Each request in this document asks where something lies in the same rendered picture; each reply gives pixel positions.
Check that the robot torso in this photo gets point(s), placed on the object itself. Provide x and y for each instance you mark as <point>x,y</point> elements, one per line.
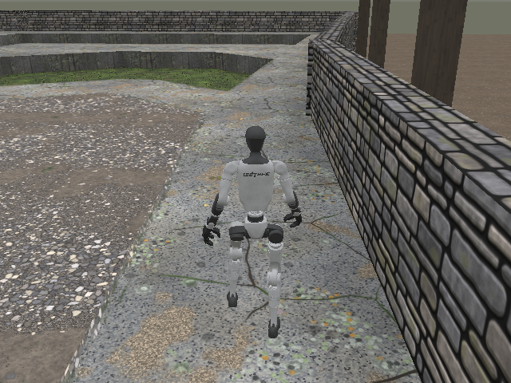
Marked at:
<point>255,192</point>

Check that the right robot thigh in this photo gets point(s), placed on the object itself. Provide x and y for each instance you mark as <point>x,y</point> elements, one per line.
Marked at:
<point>275,249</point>

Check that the robot left hand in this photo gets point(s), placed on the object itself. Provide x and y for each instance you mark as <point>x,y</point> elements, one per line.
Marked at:
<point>206,234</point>

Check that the robot left forearm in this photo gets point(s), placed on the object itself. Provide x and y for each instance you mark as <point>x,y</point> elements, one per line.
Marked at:
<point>214,214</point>

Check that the robot right forearm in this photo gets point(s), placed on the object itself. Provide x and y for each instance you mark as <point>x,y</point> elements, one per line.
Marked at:
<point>294,206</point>

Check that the robot right hand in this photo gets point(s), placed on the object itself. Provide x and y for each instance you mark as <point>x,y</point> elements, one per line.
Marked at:
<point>290,216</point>

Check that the robot right upper arm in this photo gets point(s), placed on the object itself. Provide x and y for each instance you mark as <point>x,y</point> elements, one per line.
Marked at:
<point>285,180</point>

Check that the robot left upper arm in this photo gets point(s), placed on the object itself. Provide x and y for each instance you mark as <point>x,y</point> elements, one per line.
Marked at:
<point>226,182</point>

